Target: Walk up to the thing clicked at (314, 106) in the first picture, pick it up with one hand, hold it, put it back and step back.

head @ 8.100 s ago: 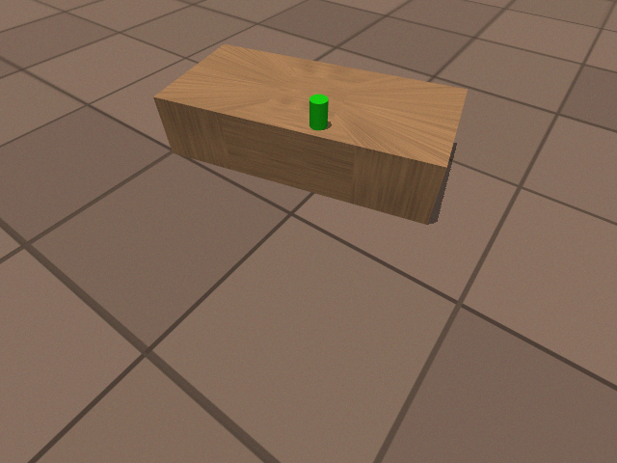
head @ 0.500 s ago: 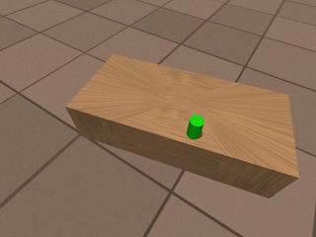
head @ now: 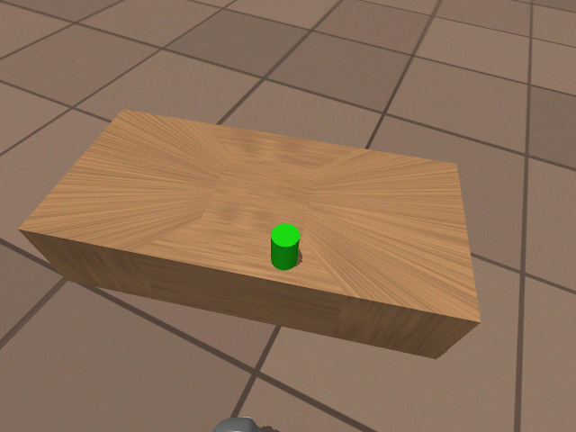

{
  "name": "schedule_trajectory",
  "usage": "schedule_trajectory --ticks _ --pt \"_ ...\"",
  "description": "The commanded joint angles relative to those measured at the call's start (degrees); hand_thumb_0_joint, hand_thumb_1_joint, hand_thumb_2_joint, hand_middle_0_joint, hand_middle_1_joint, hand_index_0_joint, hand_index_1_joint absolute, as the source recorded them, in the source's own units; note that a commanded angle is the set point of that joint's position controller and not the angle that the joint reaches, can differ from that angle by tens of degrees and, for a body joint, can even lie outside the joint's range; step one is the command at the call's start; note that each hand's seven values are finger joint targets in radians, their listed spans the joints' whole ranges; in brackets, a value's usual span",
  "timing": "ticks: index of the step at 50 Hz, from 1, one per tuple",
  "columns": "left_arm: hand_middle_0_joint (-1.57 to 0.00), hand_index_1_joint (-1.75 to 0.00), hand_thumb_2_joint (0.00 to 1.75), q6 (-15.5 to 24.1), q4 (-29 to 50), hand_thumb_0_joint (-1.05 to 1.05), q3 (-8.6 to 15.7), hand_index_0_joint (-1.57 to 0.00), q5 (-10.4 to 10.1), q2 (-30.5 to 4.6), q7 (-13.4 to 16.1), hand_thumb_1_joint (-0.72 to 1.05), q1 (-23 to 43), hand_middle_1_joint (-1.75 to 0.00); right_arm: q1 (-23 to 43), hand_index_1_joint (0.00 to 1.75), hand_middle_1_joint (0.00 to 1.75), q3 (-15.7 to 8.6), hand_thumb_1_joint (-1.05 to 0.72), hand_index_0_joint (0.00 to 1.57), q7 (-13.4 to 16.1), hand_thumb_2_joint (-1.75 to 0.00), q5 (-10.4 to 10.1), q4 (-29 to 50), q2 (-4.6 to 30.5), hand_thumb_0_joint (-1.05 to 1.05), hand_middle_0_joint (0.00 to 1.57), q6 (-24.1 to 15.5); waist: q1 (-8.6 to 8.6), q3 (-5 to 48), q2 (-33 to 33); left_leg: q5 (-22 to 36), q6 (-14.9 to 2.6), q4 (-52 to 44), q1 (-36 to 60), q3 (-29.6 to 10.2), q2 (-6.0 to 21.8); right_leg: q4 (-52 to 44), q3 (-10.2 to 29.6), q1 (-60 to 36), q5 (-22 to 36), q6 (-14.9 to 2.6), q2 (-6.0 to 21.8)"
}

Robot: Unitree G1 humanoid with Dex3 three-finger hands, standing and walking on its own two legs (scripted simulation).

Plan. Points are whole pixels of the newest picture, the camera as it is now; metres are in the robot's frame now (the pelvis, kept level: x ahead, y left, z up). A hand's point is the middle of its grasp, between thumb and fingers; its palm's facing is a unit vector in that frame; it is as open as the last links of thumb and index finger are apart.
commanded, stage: walk up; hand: left
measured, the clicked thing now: (284, 247) +0.62 +0.07 -0.37
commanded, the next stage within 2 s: none
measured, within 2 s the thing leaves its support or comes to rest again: neither
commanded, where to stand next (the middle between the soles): +0.21 -0.08 m, yaw -8 degrees
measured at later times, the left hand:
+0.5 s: hand (238, 306) +0.33 +0.13 -0.13, palm faces -0.21 -0.90 -0.39, open 7.4 cm
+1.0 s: hand (221, 345) +0.27 +0.15 -0.17, palm faces -0.10 -0.92 -0.39, open 7.4 cm
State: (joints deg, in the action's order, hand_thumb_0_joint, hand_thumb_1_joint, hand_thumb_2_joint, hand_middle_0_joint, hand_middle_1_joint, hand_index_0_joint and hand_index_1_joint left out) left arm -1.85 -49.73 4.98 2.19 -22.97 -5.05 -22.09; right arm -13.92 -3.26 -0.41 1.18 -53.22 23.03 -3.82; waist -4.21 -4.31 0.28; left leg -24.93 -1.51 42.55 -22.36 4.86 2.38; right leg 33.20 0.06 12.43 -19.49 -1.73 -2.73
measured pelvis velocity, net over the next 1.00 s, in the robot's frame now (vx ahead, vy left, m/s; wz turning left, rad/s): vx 0.14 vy -0.11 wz -0.09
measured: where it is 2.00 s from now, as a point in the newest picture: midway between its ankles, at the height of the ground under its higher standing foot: outside the picture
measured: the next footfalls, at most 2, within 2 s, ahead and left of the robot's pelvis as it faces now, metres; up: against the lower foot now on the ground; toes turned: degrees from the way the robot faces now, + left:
left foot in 0.02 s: +0.10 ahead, +0.09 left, +0.00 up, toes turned +5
right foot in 0.42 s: +0.27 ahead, -0.23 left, +0.00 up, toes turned -7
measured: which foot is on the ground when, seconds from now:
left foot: up 0.00-0.00, down 0.02-0.44, up 0.46-0.94, down 0.96-1.00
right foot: down 0.00-0.04, up 0.06-0.40, down 0.42-1.00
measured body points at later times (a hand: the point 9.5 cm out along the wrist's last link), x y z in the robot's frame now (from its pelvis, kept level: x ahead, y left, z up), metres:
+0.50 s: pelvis +0.14 -0.10 -0.01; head +0.20 -0.13 +0.43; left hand +0.34 +0.18 -0.10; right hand +0.11 -0.44 -0.13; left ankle +0.07 +0.07 -0.69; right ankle +0.23 -0.23 -0.73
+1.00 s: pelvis +0.14 -0.11 -0.02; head +0.19 -0.10 +0.43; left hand +0.28 +0.20 -0.14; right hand +0.18 -0.44 -0.13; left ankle +0.14 +0.01 -0.73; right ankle +0.23 -0.23 -0.72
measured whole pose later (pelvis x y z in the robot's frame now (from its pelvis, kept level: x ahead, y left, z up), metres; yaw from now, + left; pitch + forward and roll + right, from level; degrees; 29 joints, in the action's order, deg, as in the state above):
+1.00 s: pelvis +0.14 -0.11 -0.02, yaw -5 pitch -1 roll +2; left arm -0.5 -51.1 3.0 0.8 -22.9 0.8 -7.8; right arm -12.2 -3.5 -0.2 2.4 -52.6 23.1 0.7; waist -0.5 -8.0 3.3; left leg -24.1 -1.4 42.4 -17.2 1.8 -2.2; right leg 44.4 0.0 28.4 -16.4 -1.2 1.6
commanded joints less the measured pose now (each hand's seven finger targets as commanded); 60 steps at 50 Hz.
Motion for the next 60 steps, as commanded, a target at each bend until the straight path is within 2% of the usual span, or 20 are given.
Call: schedule_trajectory --ticks 1,2,3,4,6,9,13,18,21,23,25,29,36,45,47,49,51,53,58,60 --pt "-0.2 -0.3 0.9 2.25 10.05 0.0 1.13 -0.2 -0.85 -8.38 1.44 0.9 8.55 -0.3 -19.4 0.3 0.3 -6.57 -0.9 0.2 2.93 -0.9 0.96 0.0 17.79 0.0 0.2 -2.71 13.01 8.45 -12.2 11.05 0.36 -23.65 31.23 -13.37 8.4 16.07 7.57 19.44 4.21 -3.75 2.23" --pt "-0.2 -0.3 0.9 1.93 9.95 0.0 0.43 -0.2 -0.7 -6.13 1.84 0.9 4.73 -0.3 -17.62 0.3 0.3 -7.23 -0.9 0.2 3.43 -0.9 1.39 1.6 21.92 0.0 0.2 -3.04 9.76 6.77 -16.57 2.42 -1.04 -28.47 33.09 -36.78 21.19 27.44 9.58 31.47 -7.63 -1.09 -5.11" --pt "-0.2 -0.3 0.9 0.74 7.37 0.0 2.15 -0.2 -0.34 -12.85 2.42 0.9 1.48 -0.3 -10.97 0.3 0.3 -7.23 -0.9 0.2 3.55 -0.9 0.26 4.29 21.53 0.0 0.2 -2.95 7.74 5.82 -5.62 -9.23 -3.02 -31.25 25.53 -39.49 23.81 29.62 14.26 27.25 -7.16 -1.0 -0.8" --pt "-0.2 -0.3 0.9 0.41 6.33 0.0 2.7 -0.2 -0.23 -15.34 2.25 0.9 -0.35 -0.3 -5.97 0.3 0.3 -7.03 -0.9 0.2 3.19 -0.9 -0.73 5.42 21.56 0.0 0.2 -3.0 5.38 2.73 -6.1 -13.32 -6.58 -31.44 21.26 -37.88 24.95 31.81 14.24 27.08 -5.59 -1.09 2.11" --pt "-0.2 -0.3 0.9 0.94 4.99 0.0 3.08 -0.2 -0.15 -14.77 1.81 0.9 0.13 -0.3 -2.06 0.3 0.3 -5.28 -0.9 0.2 2.97 -0.9 -0.57 6.45 16.67 0.0 0.2 -3.17 2.64 -1.78 -4.95 -1.94 -6.09 -30.29 17.3 -25.08 19.02 31.89 13.36 25.28 -0.41 0.27 3.21" --pt "-0.2 -0.3 0.9 1.57 5.44 0.0 2.77 -0.2 -0.73 -11.5 1.48 0.9 3.09 -0.3 -7.94 0.3 0.3 -4.24 -0.9 0.2 2.61 -0.9 -0.43 5.24 14.12 0.0 0.2 -4.02 4.6 -2.54 -7.08 38.5 -5.0 -23.91 17.93 -10.12 14.26 27.63 9.48 21.88 3.16 1.44 3.92" --pt "-0.2 -0.3 0.9 1.53 8.81 0.0 1.74 -0.2 -1.32 -8.94 0.61 0.9 10.6 -0.3 -10.45 0.3 0.3 -4.88 -0.9 0.2 2.41 -0.9 0.1 6.12 15.7 0.0 0.2 -3.71 6.48 -2.68 -9.63 50.11 -8.55 -21.41 20.05 -3.63 13.74 18.06 4.58 21.13 3.84 1.36 4.38" --pt "-0.2 -0.3 0.9 2.06 7.15 0.0 1.21 -0.2 -1.73 -7.27 0.92 0.9 12.16 -0.3 -4.88 0.3 0.3 -4.23 -0.9 0.2 1.39 -0.9 0.28 8.67 15.9 0.0 0.2 -1.76 5.8 1.35 -12.34 40.38 -6.54 -15.95 12.62 2.06 10.89 2.13 -2.83 4.95 12.65 0.22 3.62" --pt "-0.2 -0.3 0.9 3.13 2.57 0.0 3.19 -0.2 -1.16 -13.04 2.45 0.9 4.04 -0.3 -8.06 0.3 0.3 -2.2 -0.9 0.2 1.56 -0.9 -0.83 9.04 11.04 0.0 0.2 -0.35 0.73 10.05 4.98 24.31 -3.23 7.54 4.1 3.6 6.17 -5.49 -1.51 -15.07 21.72 -1.82 2.4" --pt "-0.2 -0.3 0.9 3.35 5.51 0.0 3.83 -0.2 -1.39 -17.03 3.83 0.9 3.85 -0.3 -14.61 0.3 0.3 -0.61 -0.9 0.2 1.99 -0.9 -1.27 8.77 7.68 0.0 0.2 0.88 1.85 15.29 14.27 -8.89 0.32 22.61 -6.68 -2.5 -0.32 -9.17 26.99 -19.97 27.96 -9.61 21.45" --pt "-0.2 -0.3 0.9 2.47 6.05 0.0 3.63 -0.2 -2.34 -16.52 4.57 0.9 8.01 -0.3 -10.92 0.3 0.3 -2.43 -0.9 0.2 3.0 -0.9 -1.28 6.65 13.55 0.0 0.2 1.77 1.5 12.55 12.62 -7.87 0.77 28.61 -6.17 -6.24 2.1 -10.8 27.08 -12.55 21.28 -14.31 20.94" --pt "-0.2 -0.3 0.9 3.19 5.7 0.0 1.59 -0.2 -2.17 -11.98 5.64 0.9 13.2 -0.3 -10.83 0.3 0.3 -1.16 -0.9 0.2 2.42 -0.9 -1.2 3.83 10.79 0.0 0.2 2.94 4.49 7.49 7.99 -1.79 0.38 22.32 -1.85 -7.0 2.65 -9.07 13.78 0.11 20.83 -9.71 13.68" --pt "-0.2 -0.3 0.9 4.14 4.98 0.0 1.53 -0.2 -1.77 -13.2 6.63 0.9 13.71 -0.3 -5.72 0.3 0.3 -1.27 -0.9 0.2 2.04 -0.9 -0.44 3.14 9.81 0.0 0.2 4.33 4.13 4.68 7.55 -1.2 0.93 11.33 0.54 -7.17 1.0 -7.44 16.46 5.55 29.72 -12.14 18.07" --pt "-0.2 -0.3 0.9 3.18 4.34 0.0 2.33 -0.2 -0.53 -14.6 6.9 0.9 14.48 -0.3 -3.12 0.3 0.3 -2.94 -0.9 0.2 0.71 -0.9 0.41 4.05 10.03 0.0 0.2 4.39 4.05 8.6 5.06 -3.46 -0.56 2.68 2.52 -5.88 -1.44 -5.18 19.96 5.83 7.97 -10.86 18.25" --pt "-0.2 -0.3 0.9 2.82 4.2 0.0 0.95 -0.2 -1.13 -12.1 6.71 0.9 15.48 -0.3 -5.62 0.3 0.3 -3.08 -0.9 0.2 0.8 -0.9 0.89 3.03 9.78 0.0 0.2 3.38 6.05 10.48 3.25 1.75 -1.88 -13.93 10.75 -8.08 -0.8 1.69 14.38 9.0 9.61 -6.7 14.91" --pt "-0.2 -0.3 0.9 2.81 3.52 0.0 -0.97 -0.2 -2.32 -6.93 6.36 0.9 14.22 -0.3 1.74 0.3 0.3 -3.68 -0.9 0.2 1.15 -0.9 1.56 5.43 14.37 0.0 0.2 2.43 3.21 7.3 -11.02 7.27 -8.29 -22.39 13.53 -29.52 14.37 13.69 2.13 19.88 -5.4 0.92 2.23" --pt "-0.2 -0.3 0.9 2.95 1.24 0.0 0.51 -0.2 -1.52 -11.79 6.9 0.9 16.43 -0.3 4.4 0.3 0.3 -3.79 -0.9 0.2 0.91 -0.9 0.98 5.58 15.65 0.0 0.2 2.33 4.52 4.31 -8.66 17.11 -15.74 -20.19 2.08 -31.06 20.19 20.32 4.41 10.54 -14.23 1.46 3.92" --pt "-0.2 -0.3 0.9 3.36 -0.41 0.0 0.49 -0.2 -2.48 -10.15 6.1 0.9 16.1 -0.3 6.08 0.3 0.3 -2.11 -0.9 0.2 1.27 -0.9 0.79 5.55 11.79 0.0 0.2 2.15 3.52 3.04 -6.52 32.83 -10.94 -15.31 5.49 -17.08 11.69 17.24 3.22 9.22 -8.96 0.91 2.1" --pt "-0.2 -0.3 0.9 4.69 -3.23 0.0 -0.52 -0.2 -2.2 -8.68 6.42 0.9 12.38 -0.3 6.05 0.3 0.3 -2.1 -0.9 0.2 0.87 -0.9 -0.28 4.27 12.83 0.0 0.2 3.4 3.29 6.33 -9.39 33.27 -5.34 -8.41 12.25 -11.74 7.04 -5.96 -2.09 -0.24 7.64 0.59 1.3" --pt "-0.2 -0.3 0.9 5.72 -4.16 0.0 -0.2 -0.2 -1.39 -12.03 7.19 0.9 10.14 -0.3 5.6 0.3 0.3 -1.39 -0.9 0.2 0.75 -0.9 -1.12 4.35 10.87 0.0 0.2 3.55 2.84 9.09 -4.97 29.66 -2.87 -4.94 7.16 -11.01 5.4 -6.61 7.29 -8.51 18.05 -2.02 6.75"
